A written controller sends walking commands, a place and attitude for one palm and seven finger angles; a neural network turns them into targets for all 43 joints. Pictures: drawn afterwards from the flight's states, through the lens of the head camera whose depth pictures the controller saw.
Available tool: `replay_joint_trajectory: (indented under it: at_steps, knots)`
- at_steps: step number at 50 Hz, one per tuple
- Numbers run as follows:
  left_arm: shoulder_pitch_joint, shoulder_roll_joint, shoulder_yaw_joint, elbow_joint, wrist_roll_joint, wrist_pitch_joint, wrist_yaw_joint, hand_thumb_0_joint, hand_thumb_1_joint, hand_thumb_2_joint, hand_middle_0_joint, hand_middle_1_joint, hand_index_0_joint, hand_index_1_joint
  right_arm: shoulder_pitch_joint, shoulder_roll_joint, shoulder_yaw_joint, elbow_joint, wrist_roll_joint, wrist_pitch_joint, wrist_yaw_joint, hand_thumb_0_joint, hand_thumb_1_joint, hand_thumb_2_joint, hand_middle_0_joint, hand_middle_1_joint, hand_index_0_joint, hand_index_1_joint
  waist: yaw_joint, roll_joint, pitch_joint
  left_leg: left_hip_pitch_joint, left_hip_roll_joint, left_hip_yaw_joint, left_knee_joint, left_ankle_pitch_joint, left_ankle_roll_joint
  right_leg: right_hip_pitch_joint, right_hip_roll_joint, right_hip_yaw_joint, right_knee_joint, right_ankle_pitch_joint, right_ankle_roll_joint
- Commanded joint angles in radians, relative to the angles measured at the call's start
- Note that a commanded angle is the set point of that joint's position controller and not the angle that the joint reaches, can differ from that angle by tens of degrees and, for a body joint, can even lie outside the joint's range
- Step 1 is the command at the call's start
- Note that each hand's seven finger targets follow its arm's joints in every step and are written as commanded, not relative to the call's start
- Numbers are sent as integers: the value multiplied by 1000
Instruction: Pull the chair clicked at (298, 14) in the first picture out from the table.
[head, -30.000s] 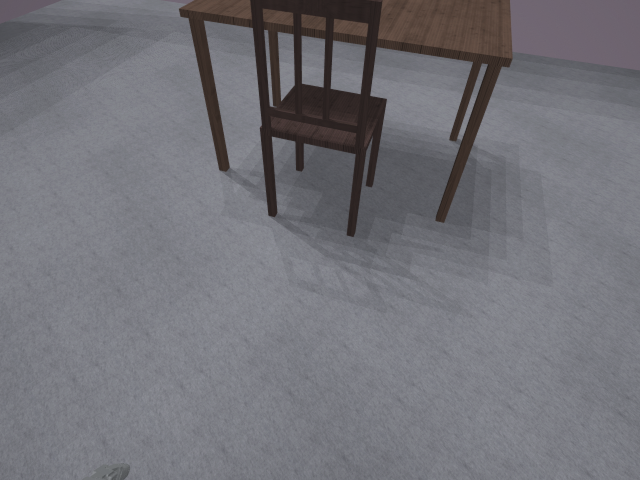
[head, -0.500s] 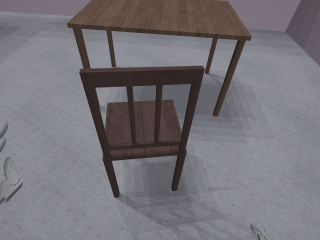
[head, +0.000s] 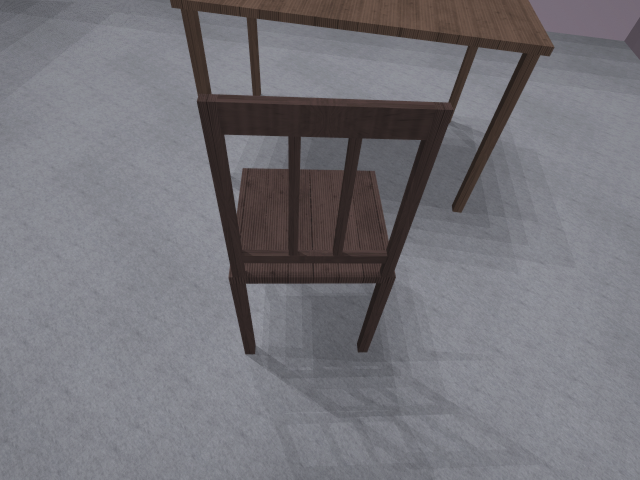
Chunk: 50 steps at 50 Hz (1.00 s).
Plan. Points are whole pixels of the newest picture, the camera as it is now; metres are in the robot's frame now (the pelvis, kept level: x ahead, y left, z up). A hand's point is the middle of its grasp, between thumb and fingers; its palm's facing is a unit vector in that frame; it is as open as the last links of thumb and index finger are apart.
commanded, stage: let the arm hang, fingers relaxed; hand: left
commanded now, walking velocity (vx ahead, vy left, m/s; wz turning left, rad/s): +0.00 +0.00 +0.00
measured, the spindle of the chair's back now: (293, 202) +0.60 +0.09 -0.07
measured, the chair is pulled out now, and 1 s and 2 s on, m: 0.55 0.55 0.55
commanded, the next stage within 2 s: look to check the result in 0.72 s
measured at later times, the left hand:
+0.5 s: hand out of the picture +0.02 +0.15 -0.17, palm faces -0.05 -0.98 -0.20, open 7.3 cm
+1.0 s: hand out of the picture +0.02 +0.14 -0.17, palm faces -0.03 -0.98 -0.19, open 7.3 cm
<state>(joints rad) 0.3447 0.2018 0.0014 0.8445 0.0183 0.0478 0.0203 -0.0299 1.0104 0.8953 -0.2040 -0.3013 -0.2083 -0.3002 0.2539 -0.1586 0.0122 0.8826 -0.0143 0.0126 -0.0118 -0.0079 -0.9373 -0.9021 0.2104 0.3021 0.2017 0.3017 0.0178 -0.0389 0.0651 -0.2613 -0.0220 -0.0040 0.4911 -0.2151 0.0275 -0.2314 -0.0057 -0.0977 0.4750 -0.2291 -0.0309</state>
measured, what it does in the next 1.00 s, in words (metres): stands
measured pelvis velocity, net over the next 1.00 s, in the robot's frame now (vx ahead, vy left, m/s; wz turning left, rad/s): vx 0.02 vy -0.02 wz -0.03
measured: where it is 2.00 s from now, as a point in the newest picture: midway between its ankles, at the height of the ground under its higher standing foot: outside the picture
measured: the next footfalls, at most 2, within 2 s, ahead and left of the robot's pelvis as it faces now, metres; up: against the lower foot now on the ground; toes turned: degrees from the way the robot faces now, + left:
none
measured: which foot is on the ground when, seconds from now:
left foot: down 0.00-1.00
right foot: down 0.00-1.00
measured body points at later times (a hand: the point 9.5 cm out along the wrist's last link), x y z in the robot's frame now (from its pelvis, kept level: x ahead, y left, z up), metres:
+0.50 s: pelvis +0.02 -0.01 +0.00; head +0.04 -0.02 +0.45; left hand +0.03 +0.21 -0.15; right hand -0.01 -0.21 -0.16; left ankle +0.03 +0.10 -0.74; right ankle +0.02 -0.10 -0.74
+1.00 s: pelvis +0.02 -0.02 +0.00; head +0.05 -0.03 +0.45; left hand +0.02 +0.19 -0.15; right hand +0.00 -0.23 -0.16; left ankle +0.03 +0.10 -0.74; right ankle +0.02 -0.10 -0.74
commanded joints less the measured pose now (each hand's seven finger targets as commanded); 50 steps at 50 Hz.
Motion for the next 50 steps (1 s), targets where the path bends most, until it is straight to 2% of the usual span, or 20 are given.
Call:
replay_joint_trajectory:
  at_steps: [1, 3, 5, 8, 11, 15, 16, 19, 22, 23, 25, 28, 31, 33, 39, 41, 44, 50]
  knots:
    - [45, 120, 11, 6, 1, -40, 2, 0, 900, 900, -200, -300, -200, -300, 56, -137, -39, -21, -4, -10, -4, 0, -900, -900, 200, 300, 200, 300, -16, 177, -54, -20, 94, -148, -187, -250, 37, 31, -70, 128, -129, -115, -34]
    - [45, 116, 4, 44, 1, -44, 1, 0, 900, 900, -200, -300, -200, -300, 79, -136, -40, 0, -3, -9, -4, 0, -900, -900, 200, 300, 200, 300, -20, 79, -38, -20, 94, -146, -176, -243, 38, 7, -81, 140, -151, -147, -37]
    - [38, 112, -3, 78, -1, -44, 0, 0, 900, 900, -200, -300, -200, -300, 103, -128, -39, 25, -1, -8, -6, 0, -900, -900, 200, 300, 200, 300, -26, 32, -3, -6, 94, -141, -163, -211, 40, -35, -89, 147, -171, -168, -45]
    - [46, 98, -14, 118, -6, -46, 2, 0, 900, 900, -200, -300, -200, -300, 140, -124, -31, 64, 0, -16, -10, 0, -900, -900, 200, 300, 200, 300, -29, 30, 6, 8, 102, -139, -160, -147, 41, -41, -95, 150, -161, -120, -46]
    - [64, 93, -21, 151, -11, -47, 4, 0, 900, 900, -200, -300, -200, -300, 152, -116, -22, 98, 2, -23, -14, 0, -900, -900, 200, 300, 200, 300, -22, 64, 6, 9, 105, -139, -165, -80, 43, -17, -95, 150, -142, -54, -48]
    - [71, 86, -27, 184, -14, -51, 9, 0, 900, 900, -200, -300, -200, -300, 169, -99, -16, 126, 7, -24, -16, 0, -900, -900, 200, 300, 200, 300, -18, 24, 26, 8, 99, -113, -145, -23, 41, -10, -102, 152, -151, -26, -49]
    - [68, 83, -27, 187, -14, -52, 11, 0, 900, 900, -200, -300, -200, -300, 178, -97, -14, 134, 6, -25, -17, 0, -900, -900, 200, 300, 200, 300, -21, 19, 13, 17, 100, -114, -144, -3, 40, -4, -104, 156, -143, -14, -51]
    - [56, 71, -28, 190, -17, -55, 15, 0, 900, 900, -200, -300, -200, -300, 183, -85, -9, 154, 7, -29, -19, 0, -900, -900, 200, 300, 200, 300, -21, 18, -8, 39, 102, -104, -131, 70, 37, 15, -108, 158, -134, 45, -48]
    - [43, 63, -24, 190, -17, -56, 17, 0, 900, 900, -200, -300, -200, -300, 179, -67, -6, 165, 6, -30, -21, 0, -900, -900, 200, 300, 200, 300, -18, 50, 17, 26, 99, -95, -130, 93, 33, 22, -109, 157, -133, 67, -49]
    - [40, 60, -23, 188, -17, -58, 18, 0, 900, 900, -200, -300, -200, -300, 181, -61, -7, 168, 6, -30, -22, 0, -900, -900, 200, 300, 200, 300, -18, 35, 11, 30, 100, -91, -126, 108, 32, 31, -110, 157, -131, 86, -48]
    - [33, 57, -22, 186, -17, -58, 20, 0, 900, 900, -200, -300, -200, -300, 178, -53, -7, 169, 6, -28, -23, 0, -900, -900, 200, 300, 200, 300, -17, 40, 28, 23, 96, -87, -124, 100, 30, 27, -109, 157, -138, 86, -47]
    - [26, 53, -20, 190, -18, -59, 21, 0, 900, 900, -200, -300, -200, -300, 176, -44, -7, 178, 5, -26, -24, 0, -900, -900, 200, 300, 200, 300, -20, 82, 29, 22, 96, -82, -127, 92, 27, 36, -109, 168, -143, 90, -45]
    - [17, 50, -17, 184, -18, -60, 21, 0, 900, 900, -200, -300, -200, -300, 180, -41, -9, 180, 5, -25, -24, 0, -900, -900, 200, 300, 200, 300, -22, 35, 14, 33, 98, -80, -120, 111, 27, 51, -109, 162, -142, 124, -42]
    - [10, 47, -15, 179, -18, -61, 21, 0, 900, 900, -200, -300, -200, -300, 182, -46, -11, 180, 5, -26, -26, 0, -900, -900, 200, 300, 200, 300, -24, 35, -8, 50, 103, -81, -123, 119, 27, 59, -108, 161, -142, 127, -43]
    - [5, 49, -14, 179, -18, -61, 19, 0, 900, 900, -200, -300, -200, -300, 176, -51, -9, 180, 5, -27, -26, 0, -900, -900, 200, 300, 200, 300, -25, 48, -1, 66, 108, -82, -131, 126, 27, 49, -107, 161, -149, 117, -42]
    - [9, 47, -16, 184, -18, -61, 20, 0, 900, 900, -200, -300, -200, -300, 172, -47, -9, 181, 5, -24, -26, 0, -900, -900, 200, 300, 200, 300, -25, 48, 22, 63, 107, -76, -131, 106, 25, 32, -107, 162, -158, 101, -42]
    - [11, 48, -16, 186, -17, -62, 20, 0, 900, 900, -200, -300, -200, -300, 177, -50, -9, 184, 5, -24, -25, 0, -900, -900, 200, 300, 200, 300, -28, 34, 13, 70, 106, -74, -131, 100, 24, 37, -108, 167, -165, 99, -41]
    - [24, 46, -17, 195, -17, -65, 20, 0, 900, 900, -200, -300, -200, -300, 179, -52, -7, 186, 7, -24, -26, 0, -900, -900, 200, 300, 200, 300, -28, 49, 11, 77, 106, -69, -128, 91, 22, 34, -106, 169, -171, 93, -40]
